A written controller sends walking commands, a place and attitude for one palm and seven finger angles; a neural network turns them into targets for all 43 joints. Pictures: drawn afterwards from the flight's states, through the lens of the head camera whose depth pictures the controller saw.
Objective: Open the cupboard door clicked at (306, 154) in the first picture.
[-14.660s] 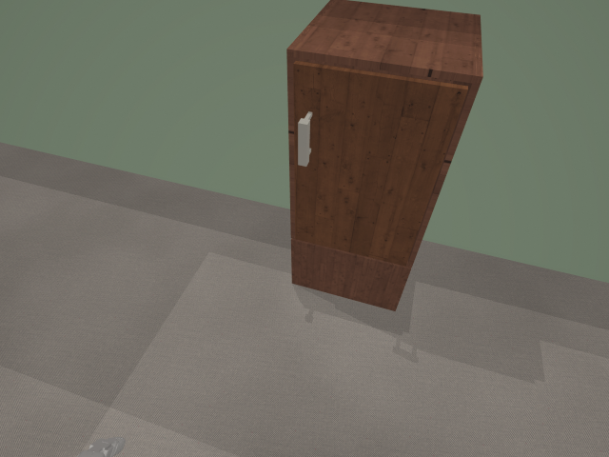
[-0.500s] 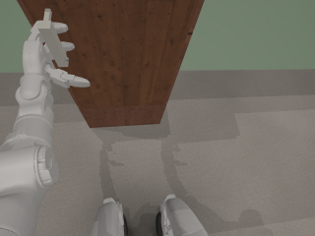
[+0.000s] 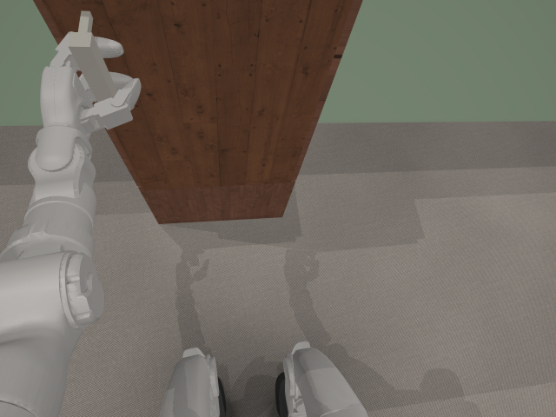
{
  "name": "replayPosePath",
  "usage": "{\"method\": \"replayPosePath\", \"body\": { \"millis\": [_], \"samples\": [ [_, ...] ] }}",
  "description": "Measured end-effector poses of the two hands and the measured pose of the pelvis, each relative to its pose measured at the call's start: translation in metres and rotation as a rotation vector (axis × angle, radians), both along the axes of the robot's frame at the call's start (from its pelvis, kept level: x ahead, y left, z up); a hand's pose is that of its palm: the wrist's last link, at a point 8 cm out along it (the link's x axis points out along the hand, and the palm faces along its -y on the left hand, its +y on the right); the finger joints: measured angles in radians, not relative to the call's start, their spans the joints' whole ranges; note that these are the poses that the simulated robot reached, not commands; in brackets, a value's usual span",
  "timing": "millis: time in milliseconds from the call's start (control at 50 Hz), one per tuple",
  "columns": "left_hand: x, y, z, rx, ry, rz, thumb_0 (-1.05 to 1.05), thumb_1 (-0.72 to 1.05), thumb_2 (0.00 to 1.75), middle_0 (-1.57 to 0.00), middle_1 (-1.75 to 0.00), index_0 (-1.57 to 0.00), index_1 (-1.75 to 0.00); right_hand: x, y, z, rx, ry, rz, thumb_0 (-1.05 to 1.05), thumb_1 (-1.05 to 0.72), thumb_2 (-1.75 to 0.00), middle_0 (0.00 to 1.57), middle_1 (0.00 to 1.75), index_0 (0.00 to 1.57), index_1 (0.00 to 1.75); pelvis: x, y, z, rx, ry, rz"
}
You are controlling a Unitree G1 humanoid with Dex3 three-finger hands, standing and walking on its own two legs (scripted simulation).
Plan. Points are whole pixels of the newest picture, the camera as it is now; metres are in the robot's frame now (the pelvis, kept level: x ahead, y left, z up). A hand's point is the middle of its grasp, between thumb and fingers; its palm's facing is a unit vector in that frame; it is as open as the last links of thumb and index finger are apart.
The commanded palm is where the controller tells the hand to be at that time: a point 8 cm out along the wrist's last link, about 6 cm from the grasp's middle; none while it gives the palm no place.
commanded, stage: close the thumb around the handle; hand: left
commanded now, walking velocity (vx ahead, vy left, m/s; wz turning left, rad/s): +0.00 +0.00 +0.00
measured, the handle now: (100, 66) +0.59 +0.19 +0.07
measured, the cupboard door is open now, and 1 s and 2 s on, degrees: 1 29 48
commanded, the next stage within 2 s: pull the door open along its arc in 0.18 s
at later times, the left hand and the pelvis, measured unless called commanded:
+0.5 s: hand (120, 106) +0.53 +0.16 +0.06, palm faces +0.01 -1.00 -0.01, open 5.7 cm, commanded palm +0.48 +0.20 +0.06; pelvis +0.01 +0.00 +0.01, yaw +0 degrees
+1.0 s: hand (174, 195) +0.39 +0.09 +0.06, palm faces +0.38 -0.92 +0.04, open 5.8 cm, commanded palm +0.33 +0.13 +0.06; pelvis +0.01 -0.02 +0.02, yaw +2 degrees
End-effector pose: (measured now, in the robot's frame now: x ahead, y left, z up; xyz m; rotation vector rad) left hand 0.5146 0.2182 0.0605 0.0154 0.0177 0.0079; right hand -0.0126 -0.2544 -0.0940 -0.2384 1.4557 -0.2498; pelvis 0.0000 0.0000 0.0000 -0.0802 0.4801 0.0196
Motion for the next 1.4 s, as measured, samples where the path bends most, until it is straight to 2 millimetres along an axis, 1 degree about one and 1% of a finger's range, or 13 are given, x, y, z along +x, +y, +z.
{"method": "replayPosePath", "body": {
  "millis": [60,120,400,520,620,720,840,920,980,1060,1140,1300,1400],
  "samples": [
    [0.002,0.0,0.0,-0.002,-0.001,-0.001,0.0,0.63,0.79,-0.38,-1.32,-0.37,-1.32,-0.002,-0.001,0.0,-0.005,0.005,0.0,0.0,-0.91,-0.9,0.2,0.3,0.21,0.3,0.0,0.0,-0.001,-0.001,0.004,0.001],
    [0.003,-0.001,0.0,-0.002,-0.002,0.0,0.0,0.73,0.83,-0.39,-1.34,-0.38,-1.33,-0.004,-0.001,0.0,-0.006,0.011,-0.003,0.0,-0.91,-0.9,0.2,0.3,0.21,0.3,0.0,0.0,-0.001,-0.001,0.006,-0.001],
    [-0.001,-0.002,0.0,-0.002,0.001,0.011,0.01,0.74,0.82,-0.36,-1.35,-0.36,-1.35,0.001,-0.001,0.003,0.007,0.005,-0.011,0.0,-0.91,-0.9,0.2,0.3,0.21,0.3,0.004,-0.002,0.003,0.005,-0.001,-0.006],
    [-0.014,-0.004,0.0,-0.006,-0.003,0.001,0.01,0.74,0.79,-0.36,-1.35,-0.36,-1.35,0.012,-0.002,0.005,0.024,-0.025,-0.021,0.0,-0.91,-0.9,0.2,0.3,0.21,0.3,0.009,-0.003,0.009,0.014,-0.015,-0.017],
    [-0.038,-0.008,0.0,-0.005,-0.003,-0.014,0.01,0.72,0.75,-0.37,-1.35,-0.36,-1.35,0.033,0.0,0.008,0.051,-0.078,-0.019,0.0,-0.91,-0.9,0.2,0.3,0.2,0.3,0.016,-0.003,0.017,0.024,-0.037,-0.023],
    [-0.076,-0.018,0.0,-0.01,-0.009,-0.039,0.0,0.7,0.72,-0.36,-1.35,-0.36,-1.35,0.067,0.0,0.014,0.075,-0.17,0.008,0.0,-0.91,-0.9,0.2,0.3,0.2,0.3,0.023,-0.004,0.025,0.035,-0.067,-0.023],
    [-0.118,-0.043,-0.004,-0.114,-0.025,0.172,0.02,0.66,0.72,-0.36,-1.35,-0.38,-1.35,0.116,0.002,0.017,0.092,-0.297,0.106,0.0,-0.91,-0.9,0.2,0.3,0.2,0.3,0.023,-0.007,0.028,0.044,-0.094,-0.016],
    [-0.142,-0.063,-0.002,-0.091,-0.035,0.295,0.01,0.67,0.75,-0.36,-1.35,-0.39,-1.35,0.144,0.006,0.016,0.116,-0.371,0.172,0.0,-0.91,-0.9,0.19,0.29,0.2,0.3,0.019,-0.011,0.025,0.052,-0.107,-0.008],
    [-0.158,-0.078,-0.001,-0.059,-0.035,0.366,0.0,0.68,0.76,-0.36,-1.35,-0.39,-1.35,0.158,0.011,0.013,0.14,-0.409,0.209,0.0,-0.91,-0.9,0.19,0.29,0.2,0.3,0.015,-0.015,0.023,0.058,-0.119,0.001],
    [-0.177,-0.097,0.0,-0.03,-0.03,0.42,0.0,0.69,0.77,-0.35,-1.35,-0.38,-1.35,0.167,0.015,0.011,0.166,-0.437,0.238,0.0,-0.91,-0.9,0.19,0.29,0.2,0.3,0.01,-0.022,0.022,0.066,-0.138,0.013],
    [-0.194,-0.113,0.001,-0.018,-0.025,0.428,0.0,0.69,0.75,-0.36,-1.35,-0.37,-1.35,0.167,0.015,0.01,0.176,-0.451,0.251,0.0,-0.91,-0.9,0.2,0.29,0.2,0.3,0.006,-0.031,0.023,0.073,-0.157,0.023],
    [-0.227,-0.146,0.003,-0.017,0.005,0.363,0.01,0.68,0.73,-0.34,-1.34,-0.36,-1.35,0.163,0.002,0.014,0.18,-0.484,0.253,0.0,-0.91,-0.9,0.2,0.3,0.2,0.3,0.004,-0.044,0.028,0.087,-0.188,0.032],
    [-0.244,-0.167,0.005,0.012,0.014,0.287,0.01,0.67,0.71,-0.34,-1.34,-0.36,-1.35,0.169,-0.005,0.018,0.182,-0.534,0.257,0.01,-0.91,-0.9,0.2,0.3,0.2,0.3,0.005,-0.052,0.03,0.099,-0.2,0.033]
  ]
}}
